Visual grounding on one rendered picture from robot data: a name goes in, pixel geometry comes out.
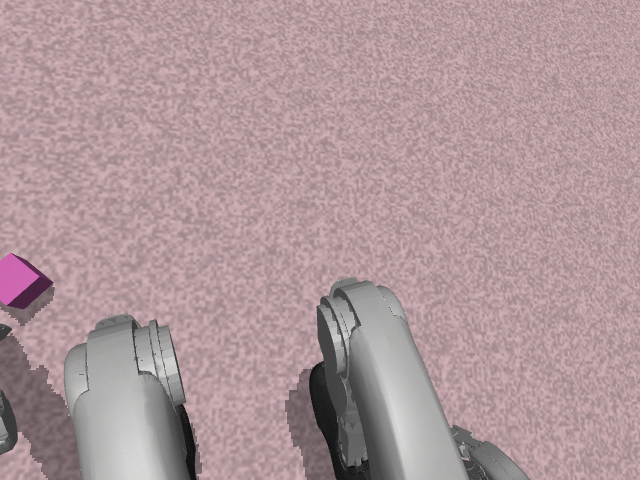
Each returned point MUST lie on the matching left robot arm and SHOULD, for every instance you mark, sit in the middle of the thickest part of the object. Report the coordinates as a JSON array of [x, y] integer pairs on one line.
[[8, 427]]

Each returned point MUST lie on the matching right robot foot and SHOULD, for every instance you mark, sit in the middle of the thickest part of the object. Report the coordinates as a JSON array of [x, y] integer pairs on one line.
[[326, 418]]

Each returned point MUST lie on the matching right robot hand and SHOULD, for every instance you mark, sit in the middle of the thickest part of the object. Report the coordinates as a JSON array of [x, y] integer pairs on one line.
[[486, 461]]

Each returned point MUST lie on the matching left robot foot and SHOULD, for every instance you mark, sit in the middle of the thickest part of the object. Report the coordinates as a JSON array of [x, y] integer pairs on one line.
[[190, 445]]

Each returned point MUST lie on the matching cube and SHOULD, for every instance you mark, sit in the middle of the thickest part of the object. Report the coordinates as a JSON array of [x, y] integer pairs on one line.
[[20, 282]]

